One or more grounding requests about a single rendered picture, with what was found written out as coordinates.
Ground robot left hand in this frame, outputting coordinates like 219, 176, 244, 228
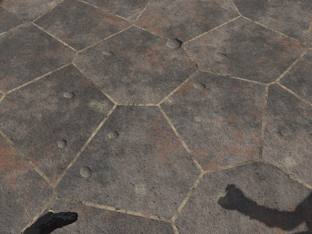
20, 212, 78, 234

